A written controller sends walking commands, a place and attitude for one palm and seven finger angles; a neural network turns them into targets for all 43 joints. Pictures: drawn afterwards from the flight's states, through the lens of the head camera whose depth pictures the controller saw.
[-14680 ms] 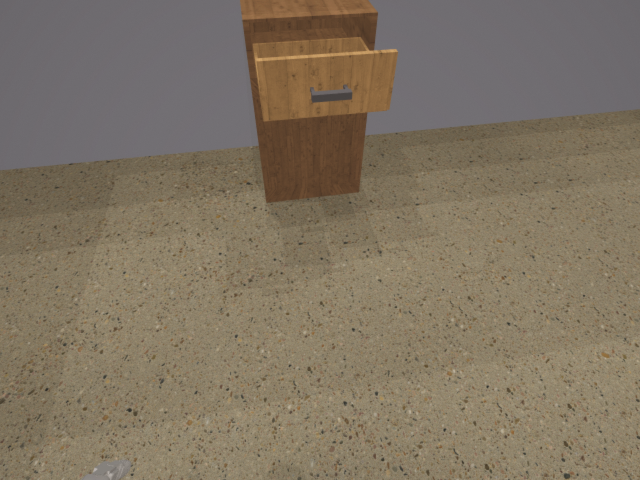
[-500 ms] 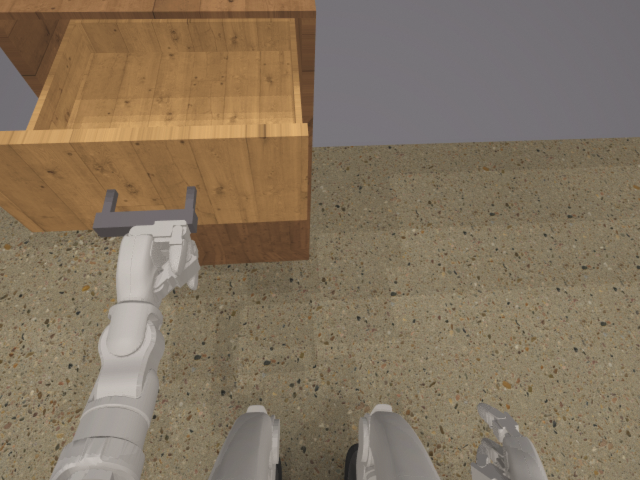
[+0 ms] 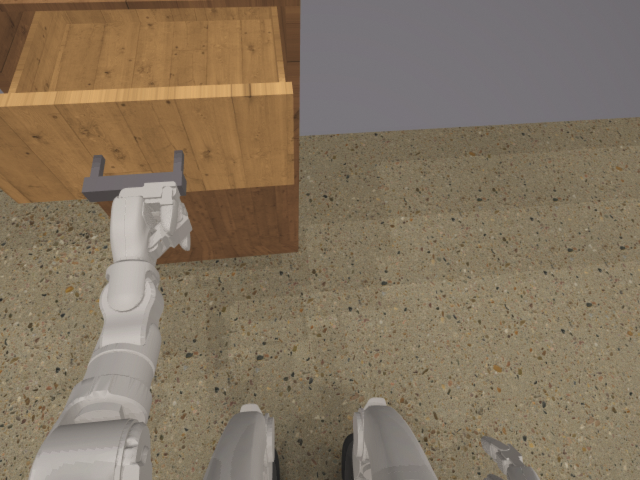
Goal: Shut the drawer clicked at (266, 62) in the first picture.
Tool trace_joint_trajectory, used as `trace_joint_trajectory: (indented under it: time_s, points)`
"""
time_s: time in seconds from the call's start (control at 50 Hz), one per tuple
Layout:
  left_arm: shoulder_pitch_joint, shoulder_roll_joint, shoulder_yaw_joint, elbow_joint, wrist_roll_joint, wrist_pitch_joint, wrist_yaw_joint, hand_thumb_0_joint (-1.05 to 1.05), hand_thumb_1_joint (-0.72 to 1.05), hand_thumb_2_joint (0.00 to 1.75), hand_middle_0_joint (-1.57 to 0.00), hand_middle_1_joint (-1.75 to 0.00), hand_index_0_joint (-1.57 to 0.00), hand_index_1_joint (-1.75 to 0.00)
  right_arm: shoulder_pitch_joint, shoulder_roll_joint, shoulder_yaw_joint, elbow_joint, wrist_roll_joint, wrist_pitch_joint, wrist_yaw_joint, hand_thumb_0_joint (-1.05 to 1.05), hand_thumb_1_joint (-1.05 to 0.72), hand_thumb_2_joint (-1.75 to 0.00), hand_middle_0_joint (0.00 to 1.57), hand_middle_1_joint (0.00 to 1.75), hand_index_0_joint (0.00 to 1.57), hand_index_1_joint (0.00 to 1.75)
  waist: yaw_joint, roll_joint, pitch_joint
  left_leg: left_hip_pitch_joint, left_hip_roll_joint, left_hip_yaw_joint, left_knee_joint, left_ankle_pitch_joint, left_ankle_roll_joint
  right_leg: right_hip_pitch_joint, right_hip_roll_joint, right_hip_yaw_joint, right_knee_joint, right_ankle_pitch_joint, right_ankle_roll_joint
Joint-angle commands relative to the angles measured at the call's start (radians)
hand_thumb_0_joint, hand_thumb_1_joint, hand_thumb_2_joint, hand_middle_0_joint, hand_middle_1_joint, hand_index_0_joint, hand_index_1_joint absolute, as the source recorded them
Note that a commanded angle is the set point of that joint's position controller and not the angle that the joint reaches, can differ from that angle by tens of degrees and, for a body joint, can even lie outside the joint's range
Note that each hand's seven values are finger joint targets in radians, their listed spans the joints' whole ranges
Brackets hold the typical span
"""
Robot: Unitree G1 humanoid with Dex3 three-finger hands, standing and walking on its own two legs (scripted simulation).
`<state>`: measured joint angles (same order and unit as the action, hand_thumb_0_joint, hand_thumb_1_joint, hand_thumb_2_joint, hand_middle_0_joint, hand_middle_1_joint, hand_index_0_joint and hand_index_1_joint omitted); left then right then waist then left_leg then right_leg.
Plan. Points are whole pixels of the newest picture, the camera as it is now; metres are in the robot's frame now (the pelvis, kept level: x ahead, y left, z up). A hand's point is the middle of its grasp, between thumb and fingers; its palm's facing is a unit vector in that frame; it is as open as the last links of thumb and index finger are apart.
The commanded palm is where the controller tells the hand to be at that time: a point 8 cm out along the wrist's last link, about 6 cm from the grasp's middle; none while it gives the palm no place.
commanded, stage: push the drawer shut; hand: left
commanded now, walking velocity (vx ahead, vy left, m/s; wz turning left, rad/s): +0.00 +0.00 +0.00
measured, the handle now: (137, 173) +0.49 +0.23 +0.03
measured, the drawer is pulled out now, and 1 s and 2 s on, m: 0.17 0.05 0.00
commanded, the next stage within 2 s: pull the fist back off the drawer in 1.60 s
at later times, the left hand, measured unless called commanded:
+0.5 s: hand (187, 179) +0.49 +0.17 +0.02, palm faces +0.10 -0.99 -0.04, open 3.8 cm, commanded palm +0.49 +0.22 +0.04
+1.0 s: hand (188, 145) +0.55 +0.17 +0.02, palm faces +0.11 -0.99 -0.04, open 3.8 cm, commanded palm +0.55 +0.21 +0.04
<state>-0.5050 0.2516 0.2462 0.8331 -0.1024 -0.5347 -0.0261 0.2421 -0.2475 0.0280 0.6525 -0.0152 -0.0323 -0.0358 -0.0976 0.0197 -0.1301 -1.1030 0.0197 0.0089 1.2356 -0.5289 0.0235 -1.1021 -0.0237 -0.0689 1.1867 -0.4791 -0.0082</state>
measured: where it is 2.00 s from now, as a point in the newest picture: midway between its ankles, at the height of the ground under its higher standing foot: outside the picture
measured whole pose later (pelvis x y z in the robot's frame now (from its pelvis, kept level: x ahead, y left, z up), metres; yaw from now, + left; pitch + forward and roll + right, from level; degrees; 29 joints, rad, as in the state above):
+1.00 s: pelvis +0.00 +0.00 -0.02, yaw -2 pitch +29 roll -5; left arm -0.97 0.53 0.44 1.25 0.00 -0.49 -0.07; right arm 0.33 -0.27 0.06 0.65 -0.05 0.04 0.00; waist -0.23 0.04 -0.12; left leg -1.27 0.05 -0.03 1.30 -0.54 0.02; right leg -1.25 0.01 -0.10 1.21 -0.47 -0.01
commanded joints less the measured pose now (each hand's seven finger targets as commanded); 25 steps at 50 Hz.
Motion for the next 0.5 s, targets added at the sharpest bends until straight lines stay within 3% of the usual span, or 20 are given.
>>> trace_joint_trajectory:
  time_s: [0.0,0.02,0.04,0.08,0.1,0.18,0.2,0.22,0.3,0.38,0.42,0.44,0.48]
  points:
    - [-0.575,0.271,0.082,-0.259,-0.022,-0.103,0.010,0.00,0.90,0.90,-1.40,-1.60,-1.40,-1.60,0.099,-0.166,-0.065,-0.079,-0.008,-0.023,-0.008,0.00,-0.90,-0.90,0.20,0.30,0.20,0.30,-0.033,0.113,-0.529,0.342,-0.015,-0.065,-0.167,0.256,-0.016,0.222,0.038,0.038,-0.136,0.172,-0.015]
    - [-0.591,0.265,0.074,-0.230,-0.019,-0.099,0.004,0.00,0.90,0.90,-1.40,-1.60,-1.40,-1.60,0.100,-0.164,-0.062,-0.073,-0.008,-0.018,-0.006,0.00,-0.90,-0.90,0.20,0.30,0.20,0.30,-0.045,0.117,-0.519,0.343,-0.014,-0.062,-0.166,0.254,-0.016,0.214,0.038,0.038,-0.143,0.173,-0.013]
    - [-0.609,0.287,0.093,-0.210,-0.022,-0.098,0.004,0.00,0.90,0.90,-1.40,-1.60,-1.40,-1.60,0.103,-0.167,-0.061,-0.068,-0.008,-0.014,-0.007,0.00,-0.90,-0.90,0.20,0.30,0.20,0.30,-0.049,0.076,-0.508,0.317,-0.012,-0.064,-0.163,0.238,-0.013,0.223,0.039,0.040,-0.145,0.166,-0.010]
    - [-0.643,0.293,0.094,-0.203,-0.021,-0.104,-0.001,0.00,0.90,0.90,-1.40,-1.60,-1.40,-1.60,0.106,-0.165,-0.061,-0.070,-0.008,-0.012,-0.009,0.00,-0.90,-0.90,0.20,0.30,0.20,0.30,-0.054,0.078,-0.525,0.296,-0.015,-0.055,-0.156,0.235,-0.008,0.250,0.037,0.050,-0.148,0.176,-0.007]
    - [-0.652,0.310,0.103,-0.200,-0.021,-0.105,-0.005,0.00,0.90,0.90,-1.40,-1.60,-1.40,-1.60,0.113,-0.167,-0.061,-0.072,-0.009,-0.011,-0.007,0.00,-0.90,-0.90,0.20,0.30,0.20,0.30,-0.044,0.116,-0.532,0.307,-0.018,-0.057,-0.155,0.250,-0.009,0.246,0.039,0.050,-0.142,0.184,-0.012]
    - [-0.672,0.341,0.140,-0.133,-0.021,-0.109,-0.012,0.00,0.90,0.90,-1.40,-1.60,-1.40,-1.60,0.125,-0.169,-0.060,-0.063,-0.013,0.001,-0.004,0.00,-0.90,-0.90,0.20,0.30,0.20,0.30,-0.053,0.075,-0.532,0.275,-0.017,-0.050,-0.142,0.257,-0.005,0.266,0.041,0.056,-0.148,0.203,-0.007]
    - [-0.691,0.380,0.162,-0.134,-0.020,-0.115,-0.017,0.00,0.90,0.90,-1.40,-1.60,-1.40,-1.60,0.132,-0.172,-0.058,-0.065,-0.015,0.002,-0.005,0.00,-0.90,-0.90,0.20,0.30,0.20,0.30,-0.050,0.078,-0.543,0.267,-0.016,-0.054,-0.139,0.259,-0.003,0.274,0.043,0.057,-0.139,0.207,-0.009]
    - [-0.708,0.344,0.129,-0.126,-0.018,-0.115,-0.025,0.00,0.90,0.90,-1.40,-1.60,-1.40,-1.60,0.130,-0.167,-0.057,-0.063,-0.013,0.004,-0.002,0.00,-0.90,-0.90,0.20,0.30,0.20,0.30,-0.063,0.100,-0.541,0.275,-0.018,-0.049,-0.137,0.260,-0.002,0.263,0.044,0.061,-0.145,0.212,-0.007]
    - [-0.775,0.384,0.152,-0.061,-0.014,-0.114,-0.030,0.00,0.90,0.90,-1.40,-1.60,-1.40,-1.60,0.148,-0.176,-0.054,-0.056,-0.016,0.011,-0.001,0.00,-0.90,-0.90,0.20,0.30,0.20,0.30,-0.084,0.082,-0.503,0.234,-0.015,-0.056,-0.130,0.215,0.003,0.237,0.049,0.060,-0.145,0.167,-0.007]
    - [-0.842,0.440,0.173,-0.024,0.001,-0.108,-0.033,0.00,0.90,0.90,-1.40,-1.60,-1.40,-1.60,0.160,-0.184,-0.050,-0.054,-0.017,0.019,-0.001,0.00,-0.90,-0.90,0.20,0.30,0.20,0.30,-0.095,0.118,-0.518,0.211,-0.016,-0.055,-0.120,0.193,0.004,0.224,0.049,0.067,-0.143,0.141,-0.007]
    - [-0.856,0.456,0.181,-0.020,0.008,-0.104,-0.040,0.00,0.90,0.90,-1.40,-1.60,-1.40,-1.60,0.176,-0.190,-0.050,-0.057,-0.020,0.023,0.001,0.00,-0.90,-0.90,0.20,0.30,0.20,0.30,-0.093,0.148,-0.573,0.255,-0.015,-0.062,-0.116,0.229,0.003,0.211,0.053,0.060,-0.133,0.162,-0.009]
    - [-0.880,0.454,0.175,-0.019,0.005,-0.100,-0.042,0.00,0.90,0.90,-1.40,-1.60,-1.40,-1.60,0.178,-0.190,-0.049,-0.053,-0.021,0.024,0.002,0.00,-0.90,-0.90,0.20,0.30,0.20,0.30,-0.104,0.157,-0.574,0.259,-0.012,-0.063,-0.110,0.244,0.003,0.205,0.052,0.059,-0.133,0.174,-0.008]
    - [-0.893,0.476,0.190,-0.006,0.011,-0.095,-0.044,0.00,0.90,0.90,-1.40,-1.60,-1.40,-1.60,0.191,-0.193,-0.049,-0.051,-0.023,0.029,0.005,0.00,-0.90,-0.90,0.20,0.30,0.20,0.30,-0.103,0.155,-0.591,0.257,-0.011,-0.065,-0.106,0.261,0.003,0.217,0.053,0.060,-0.131,0.188,-0.007]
